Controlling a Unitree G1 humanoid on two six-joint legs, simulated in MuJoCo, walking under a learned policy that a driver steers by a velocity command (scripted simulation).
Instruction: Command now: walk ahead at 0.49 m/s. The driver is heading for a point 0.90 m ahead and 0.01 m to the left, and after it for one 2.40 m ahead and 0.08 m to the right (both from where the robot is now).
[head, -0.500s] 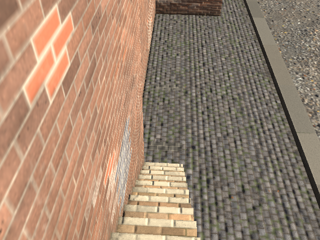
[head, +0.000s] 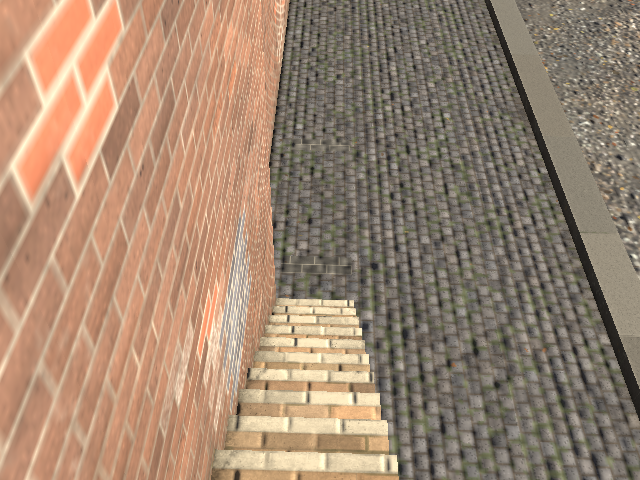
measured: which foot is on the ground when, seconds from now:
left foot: down 0.00-0.48, up 0.50-0.82, down 0.84-1.00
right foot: down 0.00-0.14, up 0.16-0.48, down 0.50-0.84, up 0.86-1.00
